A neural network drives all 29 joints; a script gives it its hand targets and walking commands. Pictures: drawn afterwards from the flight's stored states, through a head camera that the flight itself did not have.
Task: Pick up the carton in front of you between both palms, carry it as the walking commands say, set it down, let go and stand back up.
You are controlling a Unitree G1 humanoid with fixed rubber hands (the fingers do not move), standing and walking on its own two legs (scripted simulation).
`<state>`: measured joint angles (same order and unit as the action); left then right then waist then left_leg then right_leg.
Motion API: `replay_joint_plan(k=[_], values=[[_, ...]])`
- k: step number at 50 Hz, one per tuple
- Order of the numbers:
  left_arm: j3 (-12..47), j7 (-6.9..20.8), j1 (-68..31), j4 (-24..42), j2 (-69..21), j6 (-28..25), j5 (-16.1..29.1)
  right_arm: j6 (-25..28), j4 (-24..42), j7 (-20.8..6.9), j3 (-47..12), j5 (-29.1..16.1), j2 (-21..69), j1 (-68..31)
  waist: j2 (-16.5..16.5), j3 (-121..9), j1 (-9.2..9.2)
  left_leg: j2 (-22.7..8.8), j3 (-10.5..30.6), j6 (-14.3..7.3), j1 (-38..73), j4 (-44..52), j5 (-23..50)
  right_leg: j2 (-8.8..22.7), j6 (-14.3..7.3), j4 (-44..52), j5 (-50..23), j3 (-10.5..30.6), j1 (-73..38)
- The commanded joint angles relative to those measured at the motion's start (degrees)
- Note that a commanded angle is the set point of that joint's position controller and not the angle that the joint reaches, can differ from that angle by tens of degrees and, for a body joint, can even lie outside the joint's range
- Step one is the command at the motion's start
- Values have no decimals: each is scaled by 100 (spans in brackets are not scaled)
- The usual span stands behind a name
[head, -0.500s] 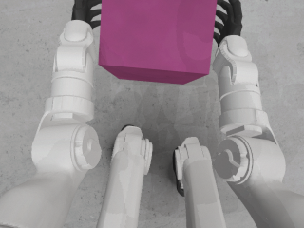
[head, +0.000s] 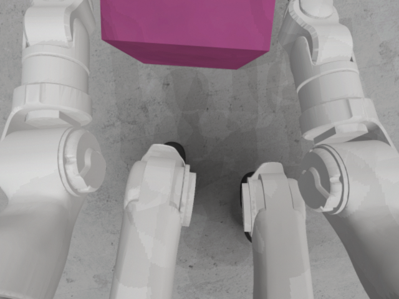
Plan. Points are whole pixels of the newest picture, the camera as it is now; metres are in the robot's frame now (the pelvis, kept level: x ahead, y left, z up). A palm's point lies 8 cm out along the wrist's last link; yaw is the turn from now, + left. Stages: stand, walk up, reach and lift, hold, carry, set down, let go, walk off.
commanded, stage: set down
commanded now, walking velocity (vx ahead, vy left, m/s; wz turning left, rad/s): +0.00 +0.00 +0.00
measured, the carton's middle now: out of the picture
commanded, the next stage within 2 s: none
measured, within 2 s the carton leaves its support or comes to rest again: rests again in 0.92 s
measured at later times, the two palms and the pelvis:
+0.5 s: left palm out of the picture +0.50 +0.28 -0.19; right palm (303, 1) +0.55 -0.03 -0.19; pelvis -0.02 +0.00 -0.02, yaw +0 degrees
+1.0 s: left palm out of the picture +0.51 +0.28 -0.22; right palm (301, 3) +0.56 -0.03 -0.21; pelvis -0.01 +0.00 -0.02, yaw +0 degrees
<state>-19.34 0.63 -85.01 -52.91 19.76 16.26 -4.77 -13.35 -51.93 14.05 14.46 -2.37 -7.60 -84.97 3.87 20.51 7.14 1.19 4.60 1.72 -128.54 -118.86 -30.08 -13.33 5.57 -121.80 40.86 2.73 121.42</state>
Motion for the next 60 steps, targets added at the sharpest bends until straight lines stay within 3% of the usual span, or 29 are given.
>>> replay_joint_plan(k=[1,13,27,33,43,46,47,50,52,55,60], values=[[1808,1599,-2889,438,-4809,-164,697,194,776,-1564,-2154,-557,5078,-3698,314,-7193,610,272,-662,-250,4812,405,3426,66,-256,913,-2435,-759,-1884],[1541,1612,-3314,289,-4184,-276,613,243,446,-1591,-1923,-586,4588,-3944,444,-6204,735,205,-692,-317,3993,348,2369,120,-357,775,-1829,-670,-1867],[903,1771,-2745,-484,-3627,-219,87,165,-345,-1754,-1195,-99,3760,-3385,476,-4250,486,119,-526,-391,3064,387,1091,247,-423,809,-889,-635,-1259],[611,1779,-2380,-750,-3217,-172,-185,110,-604,-1724,-924,139,3339,-2978,504,-3745,410,103,-515,-413,2849,366,845,284,-412,796,-780,-598,-1293],[380,1779,-1822,-943,-2832,-182,-381,94,-708,-1741,-792,362,3018,-2432,451,-3412,357,128,-507,-434,2958,281,1061,327,-357,693,-1009,-587,-1334],[140,1601,-1634,-945,-2208,-359,-407,213,-515,-1565,-805,350,2497,-2313,357,-3646,423,91,-536,-348,3188,202,1393,360,-277,639,-1288,-610,-1591],[-90,1407,-1474,-984,-1488,-480,-442,288,-427,-1381,-652,399,1748,-2118,303,-3766,422,56,-556,-290,3284,184,1512,393,-233,637,-1371,-623,-1691],[-469,473,-1490,-872,1272,-1041,-191,571,-185,-654,-398,229,-964,-1817,129,-4556,480,-32,-512,-187,3984,112,2187,497,-101,531,-1836,-597,-1943],[-352,110,-1875,-788,1814,-1294,177,655,-89,-450,-516,-115,-1347,-2101,47,-5264,505,-54,-437,-199,4383,8,2783,509,-93,416,-2166,-586,-1904],[29,-1,-2102,-915,1976,-1452,718,697,-175,-458,-940,-553,-1363,-2228,68,-5807,544,-135,-375,-188,4516,-36,3166,612,-138,305,-2477,-496,-1986],[445,143,-2024,-1194,1989,-1359,1292,561,-133,-549,-1189,-863,-1269,-2215,215,-6138,555,-226,-425,-194,4329,78,2877,716,-172,349,-2233,-551,-2182]])
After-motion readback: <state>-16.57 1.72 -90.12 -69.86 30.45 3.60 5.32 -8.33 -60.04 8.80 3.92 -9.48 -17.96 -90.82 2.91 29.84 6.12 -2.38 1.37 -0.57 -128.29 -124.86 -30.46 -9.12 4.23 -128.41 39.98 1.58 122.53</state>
